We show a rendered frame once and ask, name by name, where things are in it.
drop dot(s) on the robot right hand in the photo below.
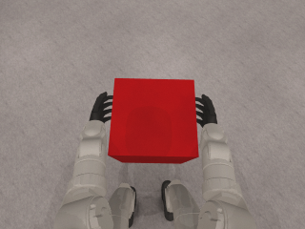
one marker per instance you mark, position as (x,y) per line
(208,115)

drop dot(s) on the robot thigh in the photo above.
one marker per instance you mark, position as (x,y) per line
(122,205)
(185,209)

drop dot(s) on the carton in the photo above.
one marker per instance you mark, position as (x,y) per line
(153,121)

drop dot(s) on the right robot thigh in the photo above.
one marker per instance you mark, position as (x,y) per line
(185,209)

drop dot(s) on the robot right forearm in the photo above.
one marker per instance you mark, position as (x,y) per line
(218,168)

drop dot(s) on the left robot thigh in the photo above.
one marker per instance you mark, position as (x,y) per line
(122,205)

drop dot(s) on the robot left forearm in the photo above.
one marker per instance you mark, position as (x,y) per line
(88,178)

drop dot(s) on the robot left hand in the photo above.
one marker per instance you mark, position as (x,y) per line
(98,112)

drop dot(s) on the left robot upper arm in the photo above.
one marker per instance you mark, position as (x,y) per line
(93,212)

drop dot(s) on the right robot upper arm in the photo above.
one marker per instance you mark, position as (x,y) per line
(218,214)

